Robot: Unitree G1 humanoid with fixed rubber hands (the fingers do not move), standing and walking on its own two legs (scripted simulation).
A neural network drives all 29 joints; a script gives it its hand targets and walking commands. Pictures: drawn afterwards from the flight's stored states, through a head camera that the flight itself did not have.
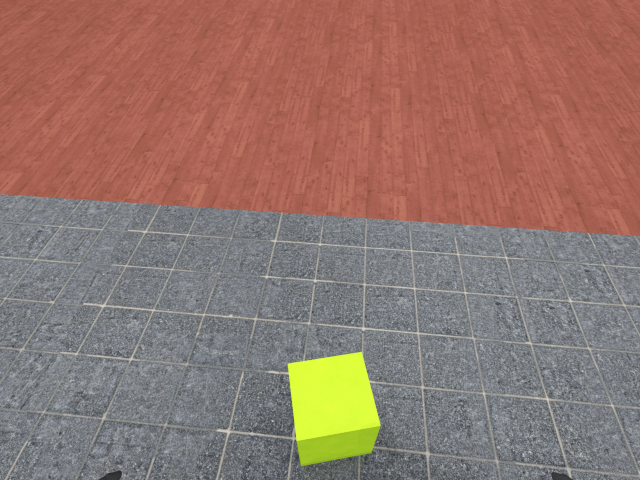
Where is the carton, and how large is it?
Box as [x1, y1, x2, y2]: [288, 352, 380, 465]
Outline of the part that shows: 361,352 288,364 296,440 301,465 371,452 380,425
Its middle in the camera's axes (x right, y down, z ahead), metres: +0.03 +0.47 +1.10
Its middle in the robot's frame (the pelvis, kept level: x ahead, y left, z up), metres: +0.44 +0.00 -0.66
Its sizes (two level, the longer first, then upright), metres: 0.210 0.200 0.250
